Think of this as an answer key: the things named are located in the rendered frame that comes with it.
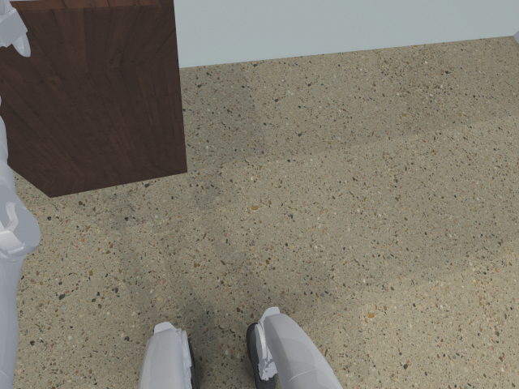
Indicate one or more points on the left robot forearm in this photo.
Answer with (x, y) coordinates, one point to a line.
(7, 177)

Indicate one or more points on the right robot shin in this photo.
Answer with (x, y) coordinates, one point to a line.
(267, 369)

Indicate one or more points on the left robot hand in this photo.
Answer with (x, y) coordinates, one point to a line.
(12, 29)

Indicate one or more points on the right robot thigh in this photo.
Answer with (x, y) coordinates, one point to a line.
(299, 363)

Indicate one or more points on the robot left upper arm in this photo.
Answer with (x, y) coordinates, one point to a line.
(19, 235)

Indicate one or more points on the cabinet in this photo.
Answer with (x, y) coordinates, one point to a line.
(98, 103)

